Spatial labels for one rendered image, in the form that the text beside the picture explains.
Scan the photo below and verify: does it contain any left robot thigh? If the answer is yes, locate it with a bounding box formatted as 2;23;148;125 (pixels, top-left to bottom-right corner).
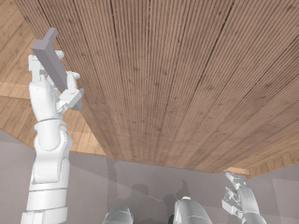
102;206;134;224

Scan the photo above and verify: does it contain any robot right forearm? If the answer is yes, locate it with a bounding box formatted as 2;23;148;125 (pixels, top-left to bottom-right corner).
241;212;266;224

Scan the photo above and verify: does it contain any handle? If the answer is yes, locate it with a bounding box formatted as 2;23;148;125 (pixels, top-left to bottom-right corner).
31;27;85;111

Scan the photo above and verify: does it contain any wardrobe door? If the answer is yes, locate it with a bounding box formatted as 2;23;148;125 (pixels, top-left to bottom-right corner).
231;131;299;170
12;0;299;174

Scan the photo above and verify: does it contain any robot thigh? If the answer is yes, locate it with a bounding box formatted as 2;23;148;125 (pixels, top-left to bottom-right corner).
174;199;212;224
102;206;134;224

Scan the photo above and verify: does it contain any robot right hand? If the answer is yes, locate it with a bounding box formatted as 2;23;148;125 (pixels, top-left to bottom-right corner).
221;171;260;220

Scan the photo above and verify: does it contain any right robot thigh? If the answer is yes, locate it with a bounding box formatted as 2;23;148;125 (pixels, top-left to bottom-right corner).
174;199;212;224

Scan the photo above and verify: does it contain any robot left hand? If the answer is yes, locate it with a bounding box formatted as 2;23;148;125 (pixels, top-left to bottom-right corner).
28;50;82;122

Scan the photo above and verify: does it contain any robot left forearm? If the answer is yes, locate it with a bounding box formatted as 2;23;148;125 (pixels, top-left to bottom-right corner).
21;118;73;224

